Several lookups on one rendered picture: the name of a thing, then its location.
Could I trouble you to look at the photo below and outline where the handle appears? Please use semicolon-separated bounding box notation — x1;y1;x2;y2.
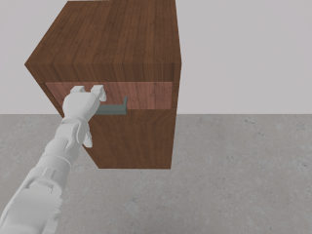
95;96;128;115

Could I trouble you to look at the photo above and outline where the robot left hand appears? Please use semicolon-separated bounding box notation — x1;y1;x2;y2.
62;85;106;148

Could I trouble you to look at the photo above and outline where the drawer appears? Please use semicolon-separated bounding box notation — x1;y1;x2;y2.
45;82;173;109

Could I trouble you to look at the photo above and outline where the cabinet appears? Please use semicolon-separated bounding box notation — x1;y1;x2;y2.
24;0;182;170

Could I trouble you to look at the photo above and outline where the robot left upper arm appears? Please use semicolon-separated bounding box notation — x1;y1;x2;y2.
0;188;64;234

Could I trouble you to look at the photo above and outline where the robot left forearm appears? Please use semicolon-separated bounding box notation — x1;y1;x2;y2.
0;115;89;229

